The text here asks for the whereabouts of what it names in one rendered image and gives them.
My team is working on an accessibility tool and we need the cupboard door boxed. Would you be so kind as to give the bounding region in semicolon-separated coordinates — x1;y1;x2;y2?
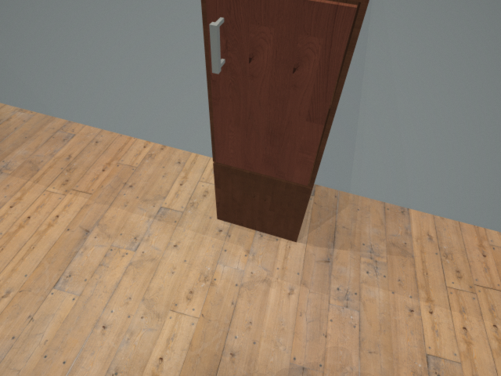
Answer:
206;0;357;186

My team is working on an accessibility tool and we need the handle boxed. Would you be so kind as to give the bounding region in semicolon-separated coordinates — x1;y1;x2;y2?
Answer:
209;17;225;74

